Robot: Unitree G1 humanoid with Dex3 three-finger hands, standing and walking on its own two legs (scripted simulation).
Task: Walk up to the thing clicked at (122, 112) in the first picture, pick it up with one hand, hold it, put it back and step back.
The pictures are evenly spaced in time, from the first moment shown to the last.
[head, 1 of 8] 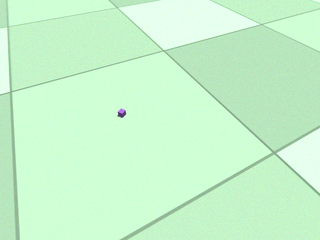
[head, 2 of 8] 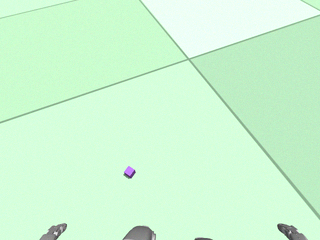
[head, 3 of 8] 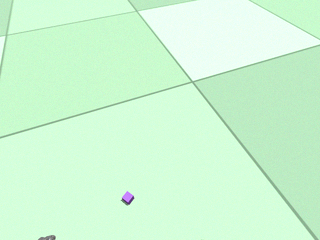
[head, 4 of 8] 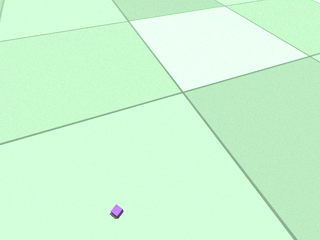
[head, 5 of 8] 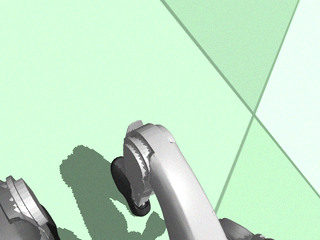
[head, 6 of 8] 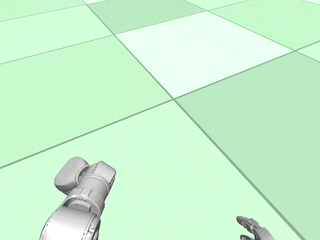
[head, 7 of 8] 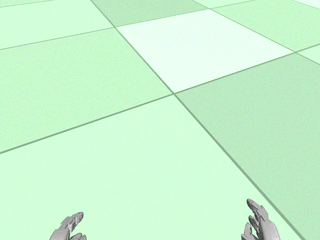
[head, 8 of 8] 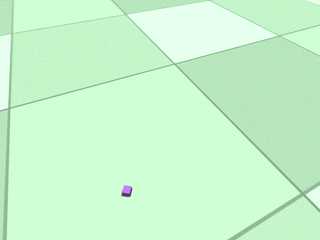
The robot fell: no
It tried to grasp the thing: yes
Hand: left
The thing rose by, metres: 0.40
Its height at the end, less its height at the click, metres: +0.00
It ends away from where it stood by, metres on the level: 0.43
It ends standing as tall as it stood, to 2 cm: yes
